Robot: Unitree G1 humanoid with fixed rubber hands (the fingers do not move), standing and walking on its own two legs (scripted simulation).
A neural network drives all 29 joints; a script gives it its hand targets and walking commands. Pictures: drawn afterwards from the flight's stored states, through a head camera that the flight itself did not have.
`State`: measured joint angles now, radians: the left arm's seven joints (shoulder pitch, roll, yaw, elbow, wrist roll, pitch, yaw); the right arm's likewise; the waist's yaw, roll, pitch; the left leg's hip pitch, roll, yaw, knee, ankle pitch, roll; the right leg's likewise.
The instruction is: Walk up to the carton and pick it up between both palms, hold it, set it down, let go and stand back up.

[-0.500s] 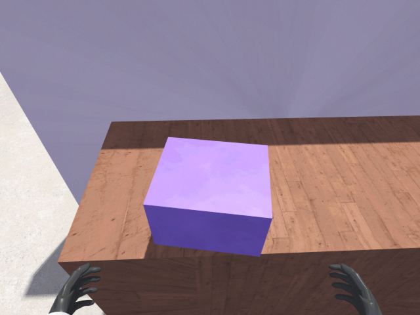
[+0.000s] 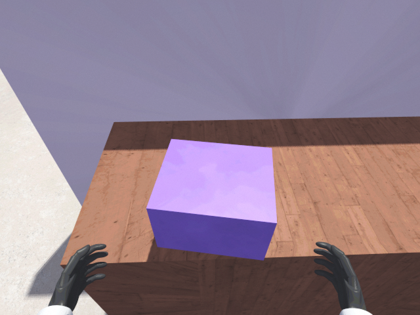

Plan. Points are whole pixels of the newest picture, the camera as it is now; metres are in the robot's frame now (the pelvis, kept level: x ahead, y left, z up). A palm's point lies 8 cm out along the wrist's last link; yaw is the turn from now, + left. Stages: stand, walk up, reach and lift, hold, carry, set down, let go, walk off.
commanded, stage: reach and lift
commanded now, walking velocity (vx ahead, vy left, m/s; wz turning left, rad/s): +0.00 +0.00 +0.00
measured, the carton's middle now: (215, 196) +0.41 -0.02 -0.03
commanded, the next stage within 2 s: none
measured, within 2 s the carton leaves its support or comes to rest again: neither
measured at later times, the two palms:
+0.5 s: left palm (73, 264) +0.22 +0.23 +0.05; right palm (345, 281) +0.19 -0.23 +0.03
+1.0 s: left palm (90, 204) +0.31 +0.21 +0.09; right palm (332, 228) +0.26 -0.22 +0.06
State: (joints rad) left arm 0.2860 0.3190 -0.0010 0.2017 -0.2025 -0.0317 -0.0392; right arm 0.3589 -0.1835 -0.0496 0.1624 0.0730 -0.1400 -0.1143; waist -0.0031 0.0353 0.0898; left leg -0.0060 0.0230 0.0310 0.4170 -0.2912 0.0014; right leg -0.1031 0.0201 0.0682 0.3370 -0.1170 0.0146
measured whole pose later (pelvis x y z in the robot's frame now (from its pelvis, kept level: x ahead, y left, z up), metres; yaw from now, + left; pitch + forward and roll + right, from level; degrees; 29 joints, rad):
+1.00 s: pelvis +0.01 +0.00 +0.00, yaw +0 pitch -6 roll -1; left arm -0.16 0.32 0.00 0.17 -0.24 0.24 -0.04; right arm 0.08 -0.17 -0.11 0.01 0.15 0.19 -0.11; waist 0.00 0.04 0.08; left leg 0.00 0.02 0.02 0.41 -0.30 0.00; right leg -0.10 0.02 0.06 0.34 -0.13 0.02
